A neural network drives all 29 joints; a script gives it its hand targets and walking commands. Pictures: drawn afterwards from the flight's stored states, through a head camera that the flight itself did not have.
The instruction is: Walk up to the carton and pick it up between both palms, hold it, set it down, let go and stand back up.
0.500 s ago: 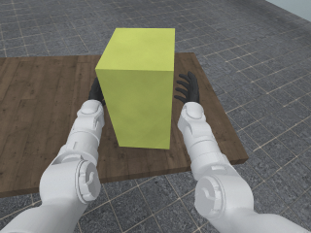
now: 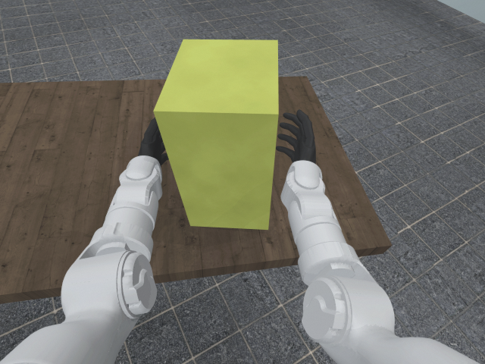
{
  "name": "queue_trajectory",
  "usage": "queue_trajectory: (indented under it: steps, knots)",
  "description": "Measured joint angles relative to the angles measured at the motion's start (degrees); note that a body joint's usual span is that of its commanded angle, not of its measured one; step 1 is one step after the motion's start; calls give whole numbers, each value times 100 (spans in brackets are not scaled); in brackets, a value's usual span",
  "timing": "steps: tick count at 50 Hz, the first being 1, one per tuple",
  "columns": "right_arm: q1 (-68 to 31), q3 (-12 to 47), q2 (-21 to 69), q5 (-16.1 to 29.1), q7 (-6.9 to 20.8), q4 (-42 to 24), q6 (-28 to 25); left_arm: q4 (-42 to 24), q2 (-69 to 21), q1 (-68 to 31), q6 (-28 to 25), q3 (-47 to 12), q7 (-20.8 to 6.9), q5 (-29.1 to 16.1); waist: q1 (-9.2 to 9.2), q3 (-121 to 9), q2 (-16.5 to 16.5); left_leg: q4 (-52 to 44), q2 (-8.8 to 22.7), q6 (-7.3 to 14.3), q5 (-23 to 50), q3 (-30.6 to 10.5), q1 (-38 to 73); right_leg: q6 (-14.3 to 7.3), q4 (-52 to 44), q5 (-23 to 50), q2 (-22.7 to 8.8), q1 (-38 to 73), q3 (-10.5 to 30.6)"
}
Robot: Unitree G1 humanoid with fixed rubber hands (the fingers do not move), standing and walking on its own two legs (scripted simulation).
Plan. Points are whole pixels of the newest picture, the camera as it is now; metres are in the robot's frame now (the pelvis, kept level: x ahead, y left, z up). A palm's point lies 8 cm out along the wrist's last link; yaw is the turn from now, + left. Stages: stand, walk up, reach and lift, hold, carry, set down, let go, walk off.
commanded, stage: set down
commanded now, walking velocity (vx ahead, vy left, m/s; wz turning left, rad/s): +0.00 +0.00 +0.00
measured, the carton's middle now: (229, 142) +0.48 -0.01 +0.08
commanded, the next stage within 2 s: none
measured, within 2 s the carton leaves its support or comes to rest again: rests again in 0.14 s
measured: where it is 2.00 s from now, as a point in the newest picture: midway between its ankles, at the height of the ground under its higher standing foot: outside the picture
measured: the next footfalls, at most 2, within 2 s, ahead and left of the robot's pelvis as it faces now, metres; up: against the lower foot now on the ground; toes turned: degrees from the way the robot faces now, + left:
none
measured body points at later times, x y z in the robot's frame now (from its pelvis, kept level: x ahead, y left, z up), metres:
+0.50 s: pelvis +0.00 +0.00 +0.00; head +0.06 +0.03 +0.45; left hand +0.46 +0.13 +0.07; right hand +0.42 -0.13 +0.10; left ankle +0.00 +0.12 -0.74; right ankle -0.02 -0.13 -0.74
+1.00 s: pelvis +0.01 +0.02 +0.00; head +0.03 +0.06 +0.44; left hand +0.47 +0.18 +0.09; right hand +0.41 -0.14 +0.09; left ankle +0.00 +0.12 -0.74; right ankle -0.02 -0.13 -0.74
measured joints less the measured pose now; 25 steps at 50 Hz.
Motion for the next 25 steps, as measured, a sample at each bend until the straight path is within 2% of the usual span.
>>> queue_trajectory:
  steps: [12,25]
  knots:
    - [55,-224,26,-253,253,-4,-242,3,0,0,-161,208,-254,275,0,57,0,0,0,0,1,2,0,0,0,0,-1,0,0]
    - [88,-288,54,-301,312,-84,-521,4,-3,-3,-250,221,-246,370,0,262,0,1,0,0,4,5,-1,0,0,-1,-1,-1,0]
